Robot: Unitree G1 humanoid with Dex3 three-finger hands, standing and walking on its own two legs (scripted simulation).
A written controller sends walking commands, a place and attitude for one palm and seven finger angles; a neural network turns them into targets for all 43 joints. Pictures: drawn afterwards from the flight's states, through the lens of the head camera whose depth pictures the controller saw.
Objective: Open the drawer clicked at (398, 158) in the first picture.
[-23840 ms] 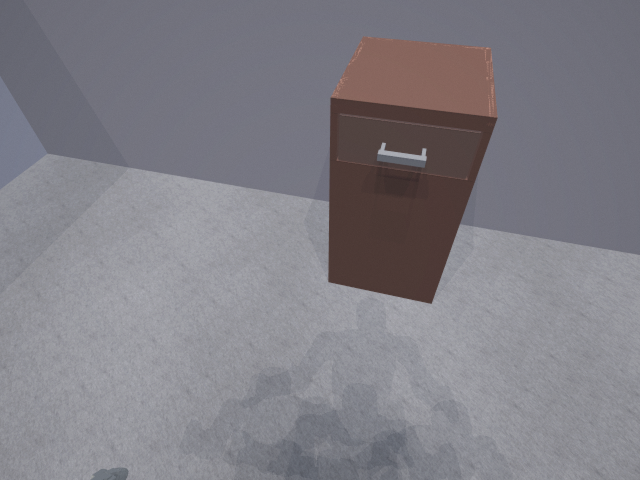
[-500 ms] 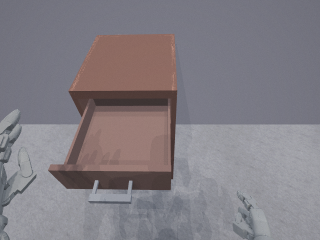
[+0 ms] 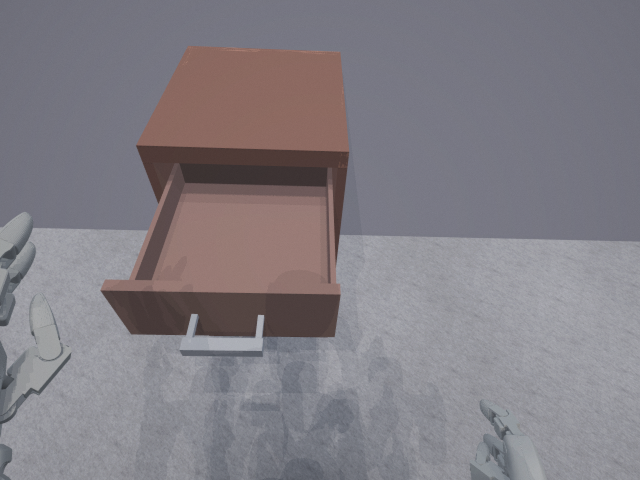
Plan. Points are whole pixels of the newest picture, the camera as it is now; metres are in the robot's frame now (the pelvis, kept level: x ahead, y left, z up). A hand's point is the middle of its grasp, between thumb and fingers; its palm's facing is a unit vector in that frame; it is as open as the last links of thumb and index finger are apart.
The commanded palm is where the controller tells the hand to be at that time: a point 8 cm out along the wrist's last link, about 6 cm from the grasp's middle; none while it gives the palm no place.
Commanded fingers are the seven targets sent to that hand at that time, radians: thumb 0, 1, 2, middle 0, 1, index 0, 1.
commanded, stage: step back with the hand held close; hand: left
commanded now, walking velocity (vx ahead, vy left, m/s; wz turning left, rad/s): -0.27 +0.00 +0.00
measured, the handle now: (225, 334) +0.34 +0.17 -0.09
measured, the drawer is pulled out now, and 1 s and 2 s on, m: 0.30 0.30 0.30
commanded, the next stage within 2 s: stop stepping back and stand still in 0.46 s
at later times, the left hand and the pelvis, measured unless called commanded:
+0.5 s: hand (58, 456) +0.12 +0.20 +0.17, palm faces +0.28 -0.84 -0.47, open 7.4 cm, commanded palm +0.04 +0.25 +0.19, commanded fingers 0.00 0.90 0.90 -0.20 -0.30 -0.20 -0.30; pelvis -0.09 -0.02 +0.02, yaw -1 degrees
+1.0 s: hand out of the picture +0.01 +0.20 +0.17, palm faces +0.34 -0.83 -0.44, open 7.4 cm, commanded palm -0.06 +0.25 +0.19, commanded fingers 0.00 0.90 0.90 -0.20 -0.30 -0.20 -0.30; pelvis -0.18 -0.03 +0.01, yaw +1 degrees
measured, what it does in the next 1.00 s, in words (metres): walks backwards: right foot, then left foot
